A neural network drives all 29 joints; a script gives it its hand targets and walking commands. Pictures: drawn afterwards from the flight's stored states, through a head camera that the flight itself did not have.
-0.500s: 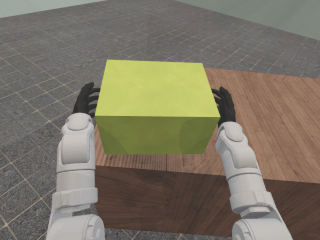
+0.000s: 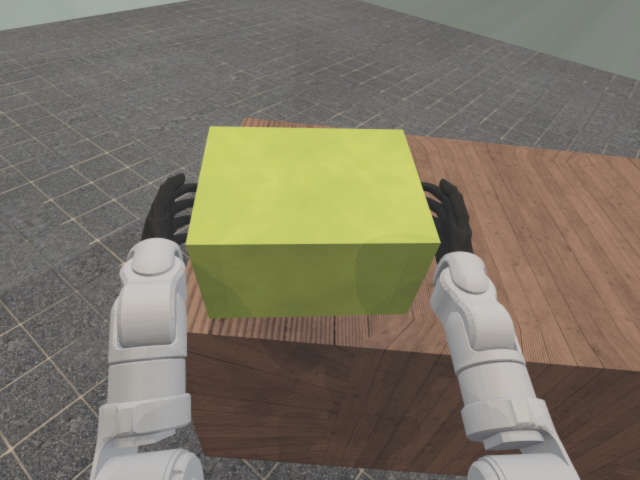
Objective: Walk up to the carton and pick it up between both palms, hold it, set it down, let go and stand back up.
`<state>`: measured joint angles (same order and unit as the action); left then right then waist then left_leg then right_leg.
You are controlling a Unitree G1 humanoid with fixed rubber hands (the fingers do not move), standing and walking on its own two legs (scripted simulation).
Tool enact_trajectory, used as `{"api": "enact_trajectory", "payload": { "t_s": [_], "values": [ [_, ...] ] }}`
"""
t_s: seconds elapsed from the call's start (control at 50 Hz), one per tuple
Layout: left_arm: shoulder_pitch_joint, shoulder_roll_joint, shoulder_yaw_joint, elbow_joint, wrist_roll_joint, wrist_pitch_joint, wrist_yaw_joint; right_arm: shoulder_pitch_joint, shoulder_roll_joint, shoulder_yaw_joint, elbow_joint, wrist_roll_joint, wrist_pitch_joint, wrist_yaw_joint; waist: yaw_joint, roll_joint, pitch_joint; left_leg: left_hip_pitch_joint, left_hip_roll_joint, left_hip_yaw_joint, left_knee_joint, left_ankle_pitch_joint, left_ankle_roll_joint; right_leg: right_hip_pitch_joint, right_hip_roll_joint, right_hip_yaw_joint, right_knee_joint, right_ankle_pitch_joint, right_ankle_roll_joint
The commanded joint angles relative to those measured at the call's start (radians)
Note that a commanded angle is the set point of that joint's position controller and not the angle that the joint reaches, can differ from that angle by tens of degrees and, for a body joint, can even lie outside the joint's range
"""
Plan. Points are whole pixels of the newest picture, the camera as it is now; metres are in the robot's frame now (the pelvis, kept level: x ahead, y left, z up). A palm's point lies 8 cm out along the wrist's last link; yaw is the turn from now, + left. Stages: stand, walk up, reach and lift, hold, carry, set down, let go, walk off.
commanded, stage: hold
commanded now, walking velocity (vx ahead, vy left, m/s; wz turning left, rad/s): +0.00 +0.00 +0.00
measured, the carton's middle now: (309, 221) +0.41 +0.01 +0.14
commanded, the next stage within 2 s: none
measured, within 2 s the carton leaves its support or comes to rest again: neither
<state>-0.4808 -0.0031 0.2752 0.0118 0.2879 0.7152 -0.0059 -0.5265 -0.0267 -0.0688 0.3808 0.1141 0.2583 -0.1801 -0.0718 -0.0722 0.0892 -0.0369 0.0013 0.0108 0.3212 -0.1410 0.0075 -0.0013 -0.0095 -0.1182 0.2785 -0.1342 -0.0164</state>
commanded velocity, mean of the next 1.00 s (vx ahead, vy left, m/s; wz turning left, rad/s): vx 0.00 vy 0.00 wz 0.00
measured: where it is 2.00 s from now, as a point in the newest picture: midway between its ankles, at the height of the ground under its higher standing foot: outside the picture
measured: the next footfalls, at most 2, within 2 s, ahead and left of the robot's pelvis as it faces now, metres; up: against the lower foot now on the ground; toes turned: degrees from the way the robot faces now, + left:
none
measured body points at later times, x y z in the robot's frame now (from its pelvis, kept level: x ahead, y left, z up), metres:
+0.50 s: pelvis -0.01 +0.00 +0.00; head -0.04 +0.02 +0.45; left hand +0.36 +0.18 +0.16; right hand +0.36 -0.17 +0.16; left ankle +0.03 +0.11 -0.75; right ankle +0.02 -0.11 -0.75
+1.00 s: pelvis +0.00 +0.00 +0.00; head -0.02 +0.04 +0.45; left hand +0.37 +0.18 +0.15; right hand +0.36 -0.16 +0.15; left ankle +0.03 +0.11 -0.75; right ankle +0.02 -0.11 -0.75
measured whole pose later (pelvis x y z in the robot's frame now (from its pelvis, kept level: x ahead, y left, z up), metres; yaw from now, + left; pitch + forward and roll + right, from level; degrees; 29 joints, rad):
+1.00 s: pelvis +0.00 +0.00 +0.00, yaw +0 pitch -9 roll -1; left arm -0.46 0.00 0.26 0.00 0.30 0.72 -0.01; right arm -0.51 -0.03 -0.06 0.39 0.13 0.24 -0.18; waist -0.09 -0.08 0.10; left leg -0.02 0.00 0.01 0.33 -0.15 0.01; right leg 0.02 -0.01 -0.12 0.27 -0.14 -0.01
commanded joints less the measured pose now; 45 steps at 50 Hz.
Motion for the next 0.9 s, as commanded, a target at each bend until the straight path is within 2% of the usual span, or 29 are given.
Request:
{"api": "enact_trajectory", "payload": {
  "t_s": [0.0,0.04,0.06,0.08,0.12,0.24,0.4,0.42,0.44,0.5,0.58,0.62,0.64,0.68,0.74,0.76,0.78,0.88],
  "values": [
    [-0.717,-0.409,-0.503,-0.204,-0.199,-0.123,-0.175,-0.727,0.406,0.379,-0.32,0.075,-0.067,0.175,-0.024,0.123,-0.555,0.149,-0.025,0.005,-0.02,0.253,-0.044,0.136,0.036,0.022,-0.008,0.205,0.028],
    [-0.688,-0.395,-0.446,-0.161,-0.158,-0.098,-0.187,-0.714,0.39,0.358,-0.266,0.059,-0.051,0.175,-0.014,0.092,-0.484,0.112,-0.023,0.014,-0.044,0.195,-0.032,0.15,0.035,0.023,-0.017,0.16,0.032],
    [-0.602,-0.411,-0.455,-0.265,-0.157,-0.087,-0.196,-0.68,0.411,0.403,-0.344,0.098,-0.066,0.17,-0.013,0.098,-0.558,0.193,-0.02,0.025,-0.002,0.333,-0.041,0.189,0.052,0.018,-0.002,0.258,0.028],
    [-0.61,-0.383,-0.461,-0.3,-0.172,-0.082,-0.201,-0.684,0.381,0.413,-0.38,0.118,-0.063,0.158,-0.009,0.112,-0.588,0.201,-0.029,0.017,0.021,0.389,-0.05,0.208,0.054,0.018,-0.005,0.281,0.029],
    [-0.637,-0.359,-0.446,-0.305,-0.182,-0.081,-0.209,-0.704,0.382,0.415,-0.4,0.134,-0.051,0.149,-0.01,0.107,-0.585,0.188,-0.039,0.024,0.029,0.413,-0.053,0.202,0.055,0.017,-0.002,0.291,0.036],
    [-0.666,-0.367,-0.436,-0.231,-0.157,-0.067,-0.208,-0.715,0.406,0.375,-0.329,0.08,-0.045,0.176,0.002,0.103,-0.426,0.094,-0.022,0.042,-0.06,0.144,-0.024,0.105,0.038,0.013,-0.036,0.054,0.019],
    [-0.756,-0.377,-0.449,-0.21,-0.183,-0.101,-0.208,-0.789,0.451,0.371,-0.326,0.046,-0.079,0.176,-0.005,0.089,-0.53,0.111,-0.034,0.049,-0.045,0.134,-0.004,0.14,0.025,0.025,-0.023,0.1,0.033],
    [-0.829,-0.369,-0.436,-0.181,-0.195,-0.117,-0.207,-0.809,0.455,0.339,-0.281,0.028,-0.074,0.181,0.004,0.073,-0.518,0.053,-0.037,0.041,-0.071,0.049,0.004,0.128,0.011,0.028,-0.027,0.059,0.044],
    [-0.803,-0.379,-0.418,-0.126,-0.18,-0.116,-0.207,-0.806,0.464,0.325,-0.258,0.006,-0.076,0.187,0.009,0.058,-0.481,0.02,-0.035,0.039,-0.095,-0.007,0.016,0.134,0.006,0.03,-0.03,0.033,0.046],
    [-0.796,-0.39,-0.386,-0.077,-0.159,-0.116,-0.208,-0.797,0.455,0.282,-0.19,-0.018,-0.087,0.202,0.015,0.056,-0.452,0.002,-0.024,0.04,-0.118,-0.053,0.026,0.134,0.012,0.026,-0.032,-0.042,0.038],
    [-0.813,-0.401,-0.396,-0.099,-0.163,-0.128,-0.203,-0.828,0.47,0.311,-0.211,-0.001,-0.11,0.196,0.018,0.064,-0.541,0.031,-0.036,0.044,-0.078,0.057,0.011,0.184,0.016,0.028,-0.011,0.086,0.045],
    [-0.804,-0.404,-0.431,-0.15,-0.177,-0.144,-0.197,-0.808,0.484,0.347,-0.245,0.019,-0.116,0.178,0.004,0.071,-0.606,0.065,-0.045,0.039,-0.042,0.156,-0.002,0.227,0.015,0.033,0.007,0.215,0.056],
    [-0.803,-0.39,-0.426,-0.144,-0.182,-0.147,-0.199,-0.816,0.486,0.37,-0.267,0.03,-0.117,0.17,0.011,0.069,-0.62,0.048,-0.055,0.039,-0.035,0.158,0.003,0.252,0.005,0.041,0.01,0.249,0.062],
    [-0.77,-0.39,-0.42,-0.137,-0.176,-0.143,-0.203,-0.792,0.471,0.375,-0.269,0.041,-0.11,0.158,0.002,0.07,-0.603,0.047,-0.055,0.034,-0.037,0.18,0.0,0.267,0.006,0.043,0.015,0.29,0.062],
    [-0.731,-0.399,-0.425,-0.143,-0.151,-0.131,-0.205,-0.746,0.43,0.355,-0.248,0.044,-0.103,0.16,-0.01,0.111,-0.548,0.094,-0.04,0.024,-0.028,0.231,-0.033,0.213,0.024,0.022,0.005,0.242,0.045],
    [-0.728,-0.405,-0.439,-0.179,-0.145,-0.128,-0.202,-0.705,0.408,0.341,-0.223,0.049,-0.097,0.164,-0.024,0.141,-0.543,0.134,-0.032,0.017,-0.025,0.261,-0.052,0.187,0.031,0.014,0.001,0.213,0.036],
    [-0.715,-0.403,-0.449,-0.185,-0.144,-0.122,-0.2,-0.668,0.396,0.327,-0.213,0.048,-0.09,0.165,-0.044,0.146,-0.515,0.166,-0.028,0.015,-0.019,0.281,-0.062,0.159,0.035,0.008,-0.008,0.203,0.033],
    [-0.736,-0.413,-0.509,-0.242,-0.178,-0.125,-0.188,-0.695,0.403,0.353,-0.282,0.067,-0.093,0.177,-0.052,0.159,-0.529,0.195,-0.019,0.005,-0.007,0.313,-0.069,0.12,0.045,-0.003,-0.009,0.191,0.027]
  ]
}}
